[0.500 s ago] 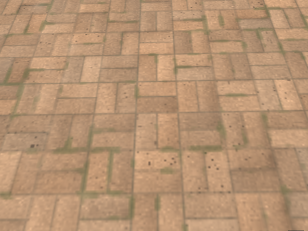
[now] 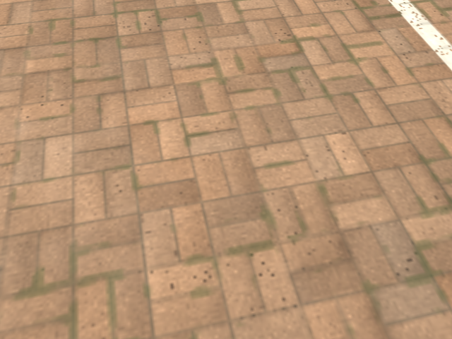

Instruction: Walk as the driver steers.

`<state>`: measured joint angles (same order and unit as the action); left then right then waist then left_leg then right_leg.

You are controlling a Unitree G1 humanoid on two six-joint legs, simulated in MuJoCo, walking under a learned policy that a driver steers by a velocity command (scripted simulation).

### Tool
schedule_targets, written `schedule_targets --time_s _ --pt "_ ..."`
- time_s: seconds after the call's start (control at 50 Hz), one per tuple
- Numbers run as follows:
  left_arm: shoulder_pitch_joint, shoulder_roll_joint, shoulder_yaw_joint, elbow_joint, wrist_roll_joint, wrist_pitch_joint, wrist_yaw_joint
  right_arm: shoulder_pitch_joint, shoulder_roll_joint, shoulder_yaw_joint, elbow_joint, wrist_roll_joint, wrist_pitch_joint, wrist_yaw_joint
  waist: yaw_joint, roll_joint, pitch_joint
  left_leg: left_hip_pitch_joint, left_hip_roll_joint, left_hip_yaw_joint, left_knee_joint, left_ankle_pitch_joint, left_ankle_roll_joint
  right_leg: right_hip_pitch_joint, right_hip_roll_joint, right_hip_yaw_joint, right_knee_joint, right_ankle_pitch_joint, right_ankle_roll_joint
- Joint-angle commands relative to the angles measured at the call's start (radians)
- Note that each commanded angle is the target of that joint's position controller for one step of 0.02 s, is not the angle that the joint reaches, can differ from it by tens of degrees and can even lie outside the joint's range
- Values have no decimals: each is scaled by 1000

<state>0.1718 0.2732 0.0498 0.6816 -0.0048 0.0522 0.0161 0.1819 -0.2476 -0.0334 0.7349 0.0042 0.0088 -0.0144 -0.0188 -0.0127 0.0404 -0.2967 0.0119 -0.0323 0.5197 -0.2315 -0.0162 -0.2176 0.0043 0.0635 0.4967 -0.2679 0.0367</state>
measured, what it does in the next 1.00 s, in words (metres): stands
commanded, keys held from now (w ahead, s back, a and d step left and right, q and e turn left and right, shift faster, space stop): no key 1.00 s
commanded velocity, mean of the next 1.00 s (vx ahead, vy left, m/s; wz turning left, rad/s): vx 0.00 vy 0.00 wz -0.03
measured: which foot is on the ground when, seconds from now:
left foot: down 0.00-1.00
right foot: down 0.00-1.00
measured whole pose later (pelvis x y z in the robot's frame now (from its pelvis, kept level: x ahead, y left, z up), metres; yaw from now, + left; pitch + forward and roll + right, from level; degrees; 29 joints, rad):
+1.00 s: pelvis +0.01 -0.02 +0.00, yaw +0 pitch -2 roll +0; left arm 0.25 0.21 0.02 1.02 0.00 0.00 0.03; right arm 0.22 -0.22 -0.04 1.07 0.00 0.01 -0.06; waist -0.01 0.01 0.04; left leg -0.21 0.04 -0.05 0.47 -0.23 -0.06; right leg -0.14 0.03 0.05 0.48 -0.30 -0.01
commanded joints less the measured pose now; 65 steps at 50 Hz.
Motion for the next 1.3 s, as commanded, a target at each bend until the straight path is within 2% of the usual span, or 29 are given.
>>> schedule_targets --time_s 0.02,0.04,0.06,0.1,0.14,0.38,0.58,0.84,1.3 --pt "12 195 46 -47 26 -12 7 69 -96 -19 -45 -24 -38 10 -53 -101 -141 -1 40 -32 -52 56 26 138 -136 126 -85 282 -109" --pt "-17 110 26 -53 28 -18 -2 15 -100 -15 -40 -37 -43 9 -19 -112 -130 74 30 -11 -58 8 -20 36 -139 134 -106 156 -142" --pt "-27 70 13 -50 35 -25 -7 -21 -115 -20 -35 -36 -42 9 -7 -86 -97 88 26 -10 -61 38 -34 5 -113 120 -117 69 -125" --pt "-15 86 15 -34 31 -40 -8 -26 -117 -23 -22 -28 -33 0 3 -83 -54 92 25 -8 -49 80 -32 -28 -85 103 -121 47 -92" --pt "4 82 11 -17 25 -52 -5 -10 -117 -25 -9 -22 -28 -5 -2 -81 -29 97 31 -14 -58 97 -27 -47 -79 97 -117 68 -82" --pt "35 59 3 62 16 -67 -2 26 -113 -33 103 -13 -18 -25 3 -3 -32 137 38 -16 -70 153 -43 -20 -52 74 -108 147 -82" --pt "61 55 3 161 10 -67 2 41 -113 -36 192 -8 -10 -37 4 3 -26 149 36 -10 -79 172 -37 -2 -31 44 -110 188 -74" --pt "94 51 -6 270 7 -64 12 58 -93 -29 284 -6 -5 -43 8 9 -3 142 27 1 -94 156 -28 -4 -15 19 -121 162 -65" --pt "159 22 -24 367 4 -60 18 110 -53 -8 361 -3 -4 -43 13 14 21 117 13 9 -99 124 -17 -19 -4 -5 -126 113 -55"
Velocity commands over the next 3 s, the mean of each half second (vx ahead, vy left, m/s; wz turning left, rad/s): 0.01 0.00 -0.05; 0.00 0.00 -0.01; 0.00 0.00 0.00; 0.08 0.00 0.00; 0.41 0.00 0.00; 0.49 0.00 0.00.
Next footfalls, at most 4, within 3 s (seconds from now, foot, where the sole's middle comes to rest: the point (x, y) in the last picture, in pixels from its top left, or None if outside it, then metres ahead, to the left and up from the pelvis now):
2.48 right None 0.45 -0.11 -0.77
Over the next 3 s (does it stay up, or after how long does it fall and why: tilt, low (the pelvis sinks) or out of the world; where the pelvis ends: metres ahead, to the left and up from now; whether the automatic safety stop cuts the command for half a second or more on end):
stays up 0.57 0.02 -0.01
